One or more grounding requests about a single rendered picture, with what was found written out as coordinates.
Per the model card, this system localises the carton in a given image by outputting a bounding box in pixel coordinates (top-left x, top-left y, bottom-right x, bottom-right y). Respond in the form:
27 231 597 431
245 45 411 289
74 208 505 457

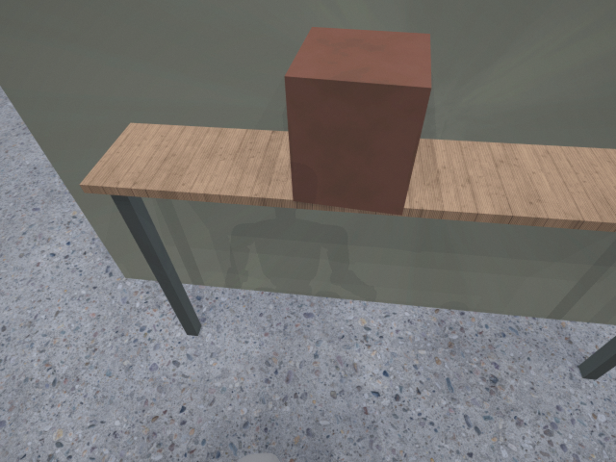
285 27 431 216

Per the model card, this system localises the table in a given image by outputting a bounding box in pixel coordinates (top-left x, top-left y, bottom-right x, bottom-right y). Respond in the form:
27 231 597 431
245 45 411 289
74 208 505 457
80 123 616 380

